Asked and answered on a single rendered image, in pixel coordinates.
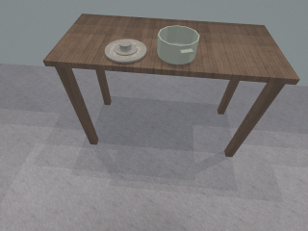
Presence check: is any table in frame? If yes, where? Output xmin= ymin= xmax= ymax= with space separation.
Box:
xmin=43 ymin=13 xmax=300 ymax=157

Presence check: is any pot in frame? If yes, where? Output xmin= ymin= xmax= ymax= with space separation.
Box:
xmin=157 ymin=25 xmax=200 ymax=64

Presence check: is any knob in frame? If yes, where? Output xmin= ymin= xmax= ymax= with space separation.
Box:
xmin=119 ymin=40 xmax=132 ymax=50

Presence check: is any lid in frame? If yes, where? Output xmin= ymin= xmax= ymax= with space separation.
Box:
xmin=104 ymin=38 xmax=147 ymax=64

